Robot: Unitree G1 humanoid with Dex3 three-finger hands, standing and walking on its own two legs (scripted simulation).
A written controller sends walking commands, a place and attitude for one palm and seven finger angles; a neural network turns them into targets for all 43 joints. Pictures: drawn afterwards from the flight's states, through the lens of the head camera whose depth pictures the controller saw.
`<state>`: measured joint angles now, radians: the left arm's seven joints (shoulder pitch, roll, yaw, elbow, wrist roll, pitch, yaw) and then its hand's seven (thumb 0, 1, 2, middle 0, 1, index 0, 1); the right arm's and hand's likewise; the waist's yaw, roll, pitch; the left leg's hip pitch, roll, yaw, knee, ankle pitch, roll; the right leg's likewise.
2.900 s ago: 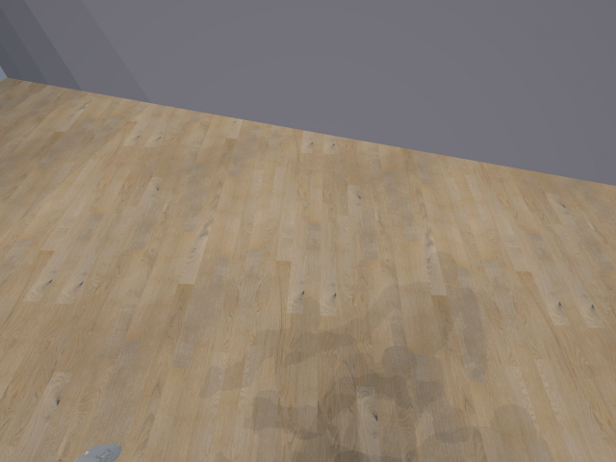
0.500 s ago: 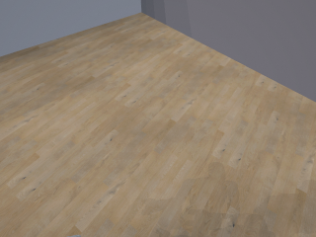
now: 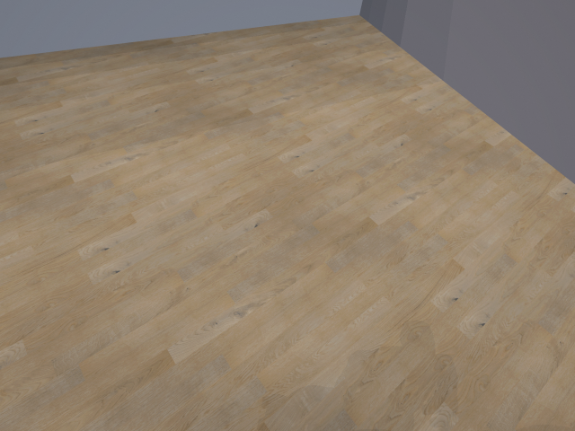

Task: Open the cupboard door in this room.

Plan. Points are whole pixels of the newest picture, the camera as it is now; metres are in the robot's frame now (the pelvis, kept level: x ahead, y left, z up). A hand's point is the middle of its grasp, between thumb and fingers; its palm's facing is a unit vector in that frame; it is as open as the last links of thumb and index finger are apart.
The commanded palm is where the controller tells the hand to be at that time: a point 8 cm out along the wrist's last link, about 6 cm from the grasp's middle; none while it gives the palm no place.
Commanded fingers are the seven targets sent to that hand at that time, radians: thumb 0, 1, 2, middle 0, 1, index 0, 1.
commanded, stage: turn or walk to find it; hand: left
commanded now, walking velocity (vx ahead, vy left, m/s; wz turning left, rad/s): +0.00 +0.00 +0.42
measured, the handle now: out of the picture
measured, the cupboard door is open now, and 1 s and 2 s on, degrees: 0 0 0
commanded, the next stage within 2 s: none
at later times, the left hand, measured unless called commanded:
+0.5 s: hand out of the picture +0.05 +0.21 -0.14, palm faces +0.20 -0.95 -0.26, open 7.4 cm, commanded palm none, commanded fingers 0.00 0.90 0.90 -0.20 -0.30 -0.20 -0.30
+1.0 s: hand out of the picture -0.14 +0.20 -0.18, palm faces +0.47 -0.85 -0.23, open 7.4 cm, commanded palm none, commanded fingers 0.00 0.90 0.90 -0.20 -0.30 -0.20 -0.30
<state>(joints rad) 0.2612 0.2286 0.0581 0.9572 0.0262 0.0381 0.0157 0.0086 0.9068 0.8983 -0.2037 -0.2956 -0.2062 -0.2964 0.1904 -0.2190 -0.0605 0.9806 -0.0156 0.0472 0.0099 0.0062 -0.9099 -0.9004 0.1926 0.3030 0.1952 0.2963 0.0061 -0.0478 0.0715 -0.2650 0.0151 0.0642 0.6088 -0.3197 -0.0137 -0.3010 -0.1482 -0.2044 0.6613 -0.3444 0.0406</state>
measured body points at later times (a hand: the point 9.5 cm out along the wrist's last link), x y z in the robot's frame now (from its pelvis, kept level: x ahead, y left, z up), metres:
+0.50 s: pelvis -0.02 +0.00 +0.01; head +0.00 -0.01 +0.46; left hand +0.04 +0.26 -0.12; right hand +0.05 -0.24 -0.14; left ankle +0.00 +0.10 -0.72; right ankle -0.01 -0.12 -0.72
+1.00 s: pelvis -0.07 +0.01 +0.00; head -0.06 +0.04 +0.45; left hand -0.17 +0.25 -0.16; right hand +0.12 -0.19 -0.13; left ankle -0.12 +0.10 -0.73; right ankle -0.01 -0.12 -0.71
